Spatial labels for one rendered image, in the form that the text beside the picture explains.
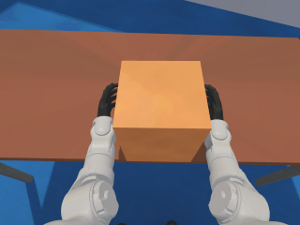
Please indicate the table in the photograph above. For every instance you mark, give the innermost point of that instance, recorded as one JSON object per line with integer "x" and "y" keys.
{"x": 51, "y": 83}

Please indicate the robot left upper arm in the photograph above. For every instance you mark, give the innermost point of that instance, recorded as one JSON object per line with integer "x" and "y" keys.
{"x": 91, "y": 204}

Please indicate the right robot hand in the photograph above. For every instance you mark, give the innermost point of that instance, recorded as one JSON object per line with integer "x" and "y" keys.
{"x": 214, "y": 103}

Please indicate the robot right forearm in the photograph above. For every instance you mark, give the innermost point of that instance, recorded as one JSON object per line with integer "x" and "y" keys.
{"x": 221, "y": 161}

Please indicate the left robot hand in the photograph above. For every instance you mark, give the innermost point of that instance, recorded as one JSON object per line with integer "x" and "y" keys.
{"x": 105, "y": 104}

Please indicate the robot right upper arm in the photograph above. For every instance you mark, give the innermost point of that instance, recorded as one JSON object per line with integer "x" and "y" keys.
{"x": 234, "y": 204}

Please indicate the robot left forearm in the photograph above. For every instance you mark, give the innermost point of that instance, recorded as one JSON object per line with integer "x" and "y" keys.
{"x": 99, "y": 160}

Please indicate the carton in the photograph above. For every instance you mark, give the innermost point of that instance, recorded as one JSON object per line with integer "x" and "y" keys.
{"x": 161, "y": 112}

